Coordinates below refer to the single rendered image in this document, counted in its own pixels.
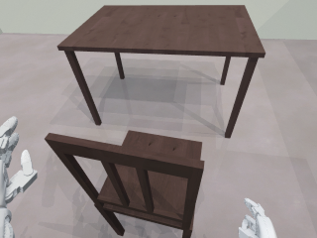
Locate chair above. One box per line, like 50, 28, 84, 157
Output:
45, 130, 205, 238

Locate table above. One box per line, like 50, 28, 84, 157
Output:
57, 5, 266, 139

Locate right robot hand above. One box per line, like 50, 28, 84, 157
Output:
239, 198, 277, 238

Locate left robot hand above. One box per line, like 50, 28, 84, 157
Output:
0, 116, 38, 208

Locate left robot forearm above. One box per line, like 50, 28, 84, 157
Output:
0, 207, 15, 238

